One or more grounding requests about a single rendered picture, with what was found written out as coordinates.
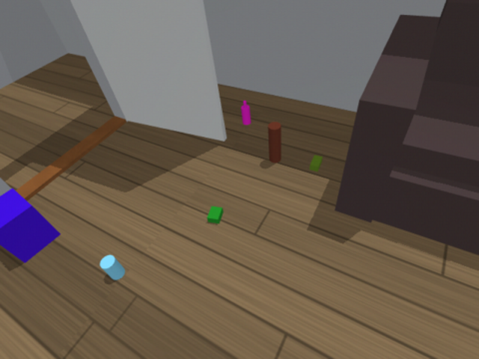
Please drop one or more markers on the sofa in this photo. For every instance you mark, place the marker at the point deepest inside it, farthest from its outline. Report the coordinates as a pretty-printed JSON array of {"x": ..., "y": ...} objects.
[{"x": 413, "y": 158}]

